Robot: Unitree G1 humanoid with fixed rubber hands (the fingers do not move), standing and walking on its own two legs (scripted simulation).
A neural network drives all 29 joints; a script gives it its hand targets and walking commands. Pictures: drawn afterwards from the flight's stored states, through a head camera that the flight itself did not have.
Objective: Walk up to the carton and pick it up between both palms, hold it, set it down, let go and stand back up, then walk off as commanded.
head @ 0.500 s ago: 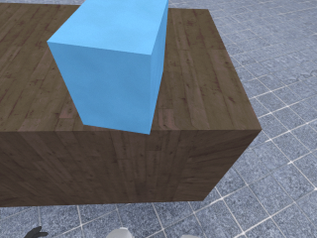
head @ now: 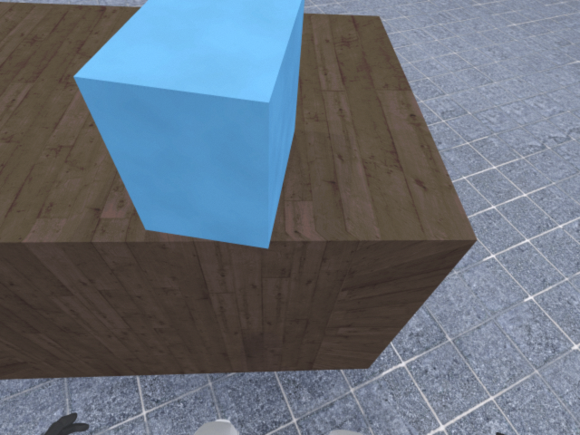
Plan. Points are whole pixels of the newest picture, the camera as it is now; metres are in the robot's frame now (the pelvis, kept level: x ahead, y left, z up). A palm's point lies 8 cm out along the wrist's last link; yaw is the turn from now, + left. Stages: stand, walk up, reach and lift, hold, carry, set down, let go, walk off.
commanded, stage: walk up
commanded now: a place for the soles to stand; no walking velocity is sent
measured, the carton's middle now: (222, 112) +0.53 +0.10 +0.15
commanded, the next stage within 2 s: none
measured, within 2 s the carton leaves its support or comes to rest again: neither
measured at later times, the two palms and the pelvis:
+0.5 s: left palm out of the picture +0.08 +0.30 -0.09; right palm out of the picture +0.05 -0.34 -0.09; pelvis -0.02 -0.02 +0.00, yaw +0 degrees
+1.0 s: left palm out of the picture +0.06 +0.30 -0.09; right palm out of the picture +0.04 -0.35 -0.09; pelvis -0.04 -0.03 +0.00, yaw +0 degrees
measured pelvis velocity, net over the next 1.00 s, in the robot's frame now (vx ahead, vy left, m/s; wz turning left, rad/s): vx -0.04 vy -0.03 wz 0.00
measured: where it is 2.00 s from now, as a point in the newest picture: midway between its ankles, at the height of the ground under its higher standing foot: outside the picture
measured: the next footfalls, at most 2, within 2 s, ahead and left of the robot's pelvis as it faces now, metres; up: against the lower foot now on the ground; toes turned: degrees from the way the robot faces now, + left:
left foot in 0.78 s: +0.05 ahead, +0.12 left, +0.00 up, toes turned -2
left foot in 1.96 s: +0.04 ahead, +0.11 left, +0.00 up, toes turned -1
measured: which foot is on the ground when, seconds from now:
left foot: down 0.00-0.52, up 0.54-0.76, down 0.78-1.00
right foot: down 0.00-1.00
